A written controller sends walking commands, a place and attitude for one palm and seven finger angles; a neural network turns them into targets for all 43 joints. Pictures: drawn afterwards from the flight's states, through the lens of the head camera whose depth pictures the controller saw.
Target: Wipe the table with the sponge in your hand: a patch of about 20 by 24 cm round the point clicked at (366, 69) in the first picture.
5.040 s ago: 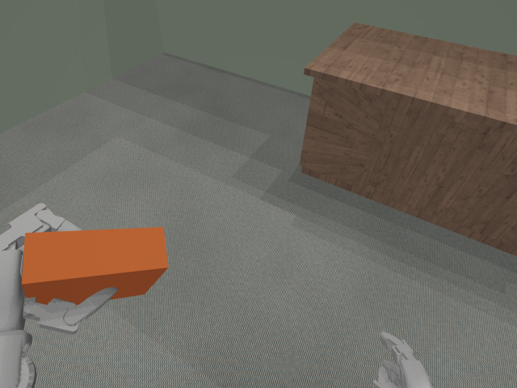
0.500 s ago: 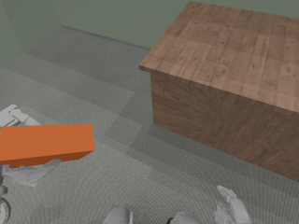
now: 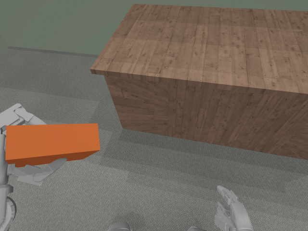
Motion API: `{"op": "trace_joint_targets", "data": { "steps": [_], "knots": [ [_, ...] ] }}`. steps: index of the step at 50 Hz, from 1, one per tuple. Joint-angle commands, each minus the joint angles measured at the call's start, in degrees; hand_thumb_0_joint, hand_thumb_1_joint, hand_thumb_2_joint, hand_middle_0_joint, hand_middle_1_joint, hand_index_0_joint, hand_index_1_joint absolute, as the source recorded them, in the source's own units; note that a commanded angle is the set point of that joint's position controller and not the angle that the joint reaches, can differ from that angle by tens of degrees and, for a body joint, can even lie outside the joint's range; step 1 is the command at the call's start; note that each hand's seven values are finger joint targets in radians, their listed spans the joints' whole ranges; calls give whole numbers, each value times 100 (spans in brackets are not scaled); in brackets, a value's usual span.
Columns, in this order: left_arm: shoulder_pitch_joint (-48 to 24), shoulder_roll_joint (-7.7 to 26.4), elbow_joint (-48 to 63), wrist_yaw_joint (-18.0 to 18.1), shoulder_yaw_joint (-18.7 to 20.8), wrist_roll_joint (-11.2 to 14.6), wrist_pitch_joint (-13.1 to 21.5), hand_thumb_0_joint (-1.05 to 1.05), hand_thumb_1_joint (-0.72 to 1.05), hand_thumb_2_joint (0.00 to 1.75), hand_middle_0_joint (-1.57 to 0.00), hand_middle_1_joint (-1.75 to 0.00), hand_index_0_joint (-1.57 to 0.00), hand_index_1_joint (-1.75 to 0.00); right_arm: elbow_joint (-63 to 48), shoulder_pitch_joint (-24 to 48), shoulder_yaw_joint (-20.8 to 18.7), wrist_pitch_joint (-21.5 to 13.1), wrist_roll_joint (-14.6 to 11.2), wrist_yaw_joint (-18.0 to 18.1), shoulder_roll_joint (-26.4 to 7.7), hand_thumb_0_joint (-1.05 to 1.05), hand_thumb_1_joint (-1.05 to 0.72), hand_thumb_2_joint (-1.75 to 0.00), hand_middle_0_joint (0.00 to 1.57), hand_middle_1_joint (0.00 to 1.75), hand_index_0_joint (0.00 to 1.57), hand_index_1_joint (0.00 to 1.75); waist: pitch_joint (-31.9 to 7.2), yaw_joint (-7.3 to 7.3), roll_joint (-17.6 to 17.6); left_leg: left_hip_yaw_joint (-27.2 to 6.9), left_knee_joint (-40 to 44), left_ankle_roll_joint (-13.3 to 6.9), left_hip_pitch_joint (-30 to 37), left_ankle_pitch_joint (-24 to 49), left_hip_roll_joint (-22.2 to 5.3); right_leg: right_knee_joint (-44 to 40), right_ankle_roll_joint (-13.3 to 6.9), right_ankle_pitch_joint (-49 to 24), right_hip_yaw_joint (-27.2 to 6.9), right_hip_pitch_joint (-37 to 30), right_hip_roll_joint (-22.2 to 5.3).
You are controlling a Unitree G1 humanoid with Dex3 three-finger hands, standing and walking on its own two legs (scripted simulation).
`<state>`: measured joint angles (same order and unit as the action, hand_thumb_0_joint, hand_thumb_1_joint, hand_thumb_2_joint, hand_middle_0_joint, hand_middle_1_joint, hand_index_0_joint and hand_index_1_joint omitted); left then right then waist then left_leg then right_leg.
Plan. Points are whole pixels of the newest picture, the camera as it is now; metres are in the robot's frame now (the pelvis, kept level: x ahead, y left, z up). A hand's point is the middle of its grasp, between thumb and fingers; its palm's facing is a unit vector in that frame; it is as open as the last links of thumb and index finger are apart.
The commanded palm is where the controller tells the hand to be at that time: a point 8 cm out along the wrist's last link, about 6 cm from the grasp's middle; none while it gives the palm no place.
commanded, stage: turn to face it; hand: left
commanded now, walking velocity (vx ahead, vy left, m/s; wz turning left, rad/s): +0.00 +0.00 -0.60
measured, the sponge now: (66, 145) +0.24 +0.19 +0.16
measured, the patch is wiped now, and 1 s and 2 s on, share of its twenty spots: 0.00 0.00 0.00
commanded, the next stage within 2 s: take the last steps up to it in 0.82 s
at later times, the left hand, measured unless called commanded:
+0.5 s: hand (86, 152) +0.21 +0.13 +0.19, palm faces +0.11 -0.90 -0.42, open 9.2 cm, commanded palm +0.17 +0.20 +0.20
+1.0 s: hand (144, 174) +0.18 +0.03 +0.20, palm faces -0.11 -0.82 -0.56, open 9.2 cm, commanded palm +0.16 +0.11 +0.20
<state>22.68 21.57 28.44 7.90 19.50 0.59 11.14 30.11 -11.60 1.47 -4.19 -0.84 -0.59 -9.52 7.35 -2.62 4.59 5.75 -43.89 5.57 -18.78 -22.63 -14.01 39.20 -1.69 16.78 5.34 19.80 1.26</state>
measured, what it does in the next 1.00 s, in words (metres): walks backwards, turning right: left foot, then right foot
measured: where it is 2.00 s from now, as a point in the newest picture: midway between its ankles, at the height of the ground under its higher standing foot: outside the picture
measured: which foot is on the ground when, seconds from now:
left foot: up 0.00-0.46, down 0.48-0.74, up 0.76-1.00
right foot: down 0.00-0.48, up 0.50-0.70, down 0.72-1.00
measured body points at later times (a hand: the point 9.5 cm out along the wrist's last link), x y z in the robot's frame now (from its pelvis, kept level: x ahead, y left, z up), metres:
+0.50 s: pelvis -0.06 -0.03 +0.02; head -0.03 -0.03 +0.47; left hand +0.20 +0.18 +0.21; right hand +0.05 -0.32 -0.06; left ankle -0.05 +0.12 -0.72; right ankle +0.04 -0.09 -0.71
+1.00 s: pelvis -0.12 -0.06 +0.02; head -0.08 -0.09 +0.47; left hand +0.18 +0.08 +0.23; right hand -0.11 -0.36 -0.08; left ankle -0.07 +0.06 -0.69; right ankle -0.10 -0.16 -0.72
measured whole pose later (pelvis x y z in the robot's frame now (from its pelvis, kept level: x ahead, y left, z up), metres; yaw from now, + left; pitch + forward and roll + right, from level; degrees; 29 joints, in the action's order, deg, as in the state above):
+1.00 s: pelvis -0.12 -0.06 +0.02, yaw -29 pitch +1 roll +2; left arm 33.2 25.8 34.2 8.2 24.0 1.8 13.2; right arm 34.0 -10.5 -1.5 -0.4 -0.3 1.9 -14.0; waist 4.5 2.5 -0.7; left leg 3.2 -44.8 2.1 -21.3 -24.8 -1.9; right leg 29.1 -4.1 9.4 -0.8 21.1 3.0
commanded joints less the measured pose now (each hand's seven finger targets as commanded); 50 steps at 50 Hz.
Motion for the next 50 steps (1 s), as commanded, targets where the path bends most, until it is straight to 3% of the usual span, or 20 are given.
{"op": "trace_joint_targets", "data": {
  "steps": [1,3,5,17,21,22,23,24,25,26,28,30,34,35,36,37,38,41,43,50],
  "knots": [
    [342,1454,1337,209,1329,286,386,0,10,130,-120,-160,-120,-160,-809,537,-323,-45,15,124,-615,0,-90,-90,20,30,20,30,-1501,71,-1414,-869,-2729,-69,-1478,-602,821,-1754,-852,-2685,-3260,-1532,-1845],
    [645,1216,1448,191,1299,332,448,0,10,130,-120,-160,-120,-160,-719,635,-221,200,24,81,-549,0,-90,-90,20,30,20,30,-1822,106,-816,-809,-2478,4,-1473,-309,824,-1494,-803,-2886,-2466,-1844,-1524],
    [828,1144,1308,191,1286,342,458,0,10,130,-120,-160,-120,-160,-680,677,-287,324,41,132,-595,0,-90,-90,20,30,20,30,-1759,173,-1004,-671,-2018,21,-1251,-145,903,-1651,-735,-2942,-2260,-1728,-1356],
    [402,1020,1295,197,789,272,282,0,10,130,-120,-160,-120,-160,-860,661,-425,653,-30,147,-963,0,-90,-90,20,30,20,30,-1559,22,-1098,-576,235,-289,-135,-554,1349,-2634,-522,-279,-3344,-795,-1155],
    [164,1102,1445,123,752,225,329,0,10,130,-120,-160,-120,-160,-867,441,-426,694,23,116,-936,0,-90,-90,20,30,20,30,-1517,152,-753,-409,1578,-485,985,-252,1368,-2748,-251,459,-3181,-40,-847],
    [64,1130,1521,88,754,223,371,0,10,130,-120,-160,-120,-160,-878,372,-452,671,26,120,-975,0,-90,-90,20,30,20,30,-1525,197,-527,-472,2036,-597,1409,-202,1204,-2551,-92,687,-3048,282,-639],
    [-68,1223,1631,60,829,237,435,0,10,130,-120,-160,-120,-160,-927,368,-470,633,46,131,-1036,0,-90,-90,20,30,20,30,-1432,221,-187,-978,2592,-833,1613,-399,656,-1913,60,802,-2688,666,-277],
    [-87,1138,1651,-7,862,222,489,0,10,130,-120,-160,-120,-160,-995,521,-513,563,76,152,-1126,0,-90,-90,20,30,20,30,-1182,170,711,-1782,2916,-1211,1743,-397,-261,-724,274,677,-1956,1356,347],
    [-89,1324,1612,14,1069,173,469,0,10,130,-120,-160,-120,-160,-998,564,-474,444,42,207,-949,0,-90,-90,20,30,20,30,-1161,125,1264,-2213,3226,-1684,966,-246,-1117,1393,412,789,-1165,1287,425],
    [10,1265,1524,0,1082,111,427,0,10,130,-120,-160,-120,-160,-1026,600,-480,355,17,216,-796,0,-90,-90,20,30,20,30,-979,78,999,-1892,3292,-1732,41,-80,-1185,2691,428,805,-1012,928,253],
    [45,963,1363,-53,828,163,390,0,10,130,-120,-160,-120,-160,-918,453,-481,218,-22,161,-843,0,-90,-90,20,30,20,30,-676,71,825,-833,2729,-1537,227,999,-842,2707,438,884,-791,1308,-71],
    [232,610,1081,-2,492,168,359,0,10,130,-120,-160,-120,-160,-771,227,-457,67,-62,146,-934,0,-90,-90,20,30,20,30,-611,144,701,-356,2227,-1156,697,2621,-623,1088,428,988,-432,969,-177],
    [-566,808,1363,75,477,34,317,0,10,130,-120,-160,-120,-160,-675,227,-452,-198,-51,131,-1076,0,-90,-90,20,30,20,30,-1005,243,751,-20,978,-672,788,3327,-280,-1122,416,-374,236,-726,125],
    [-660,943,1336,96,596,2,342,0,10,130,-120,-160,-120,-160,-666,246,-428,-221,-50,125,-1020,0,-90,-90,20,30,20,30,-1161,238,347,48,416,-552,383,2802,-101,-1430,266,-1243,-58,-1320,-179],
    [-587,1223,1230,145,824,-23,381,0,10,130,-120,-160,-120,-160,-697,279,-396,-216,-61,138,-847,0,-90,-90,20,30,20,30,-1336,245,-877,313,-638,-318,-372,1437,454,-1379,-196,-3231,-1310,-1864,-1080],
    [-296,1356,1161,188,1083,96,362,0,10,130,-120,-160,-120,-160,-795,441,-450,-205,-94,161,-796,0,-90,-90,20,30,20,30,-1610,94,-2227,-50,-1670,-176,-1029,-1005,1051,-1647,-728,-4310,-2855,-1825,-1916],
    [0,1509,1361,190,1240,179,360,0,10,130,-120,-160,-120,-160,-733,551,-516,-126,-81,168,-901,0,-90,-90,20,30,20,30,-1783,61,-1820,-677,-2244,-202,-953,-1179,977,-1794,-761,-3664,-3096,-1527,-2103],
    [949,1359,1729,242,1443,245,487,0,10,130,-120,-160,-120,-160,-570,688,-245,112,35,157,-573,0,-90,-90,20,30,20,30,-1894,177,-809,-700,-2073,-189,-1125,-535,940,-1510,-870,-3405,-2206,-1726,-1733],
    [1125,1282,1640,237,1497,256,517,0,10,130,-120,-160,-120,-160,-527,703,-273,168,45,182,-580,0,-90,-90,20,30,20,30,-1968,234,-1087,-543,-1276,-187,-777,-440,946,-1564,-793,-3093,-1832,-1576,-1576],
    [1024,1058,1206,262,1131,152,411,0,10,130,-120,-160,-120,-160,-447,426,-373,76,17,334,-842,0,-90,-90,20,30,20,30,-1818,287,-1155,-175,1093,-518,376,-29,1264,-2177,-624,100,-2027,-835,-1351]
  ]
}}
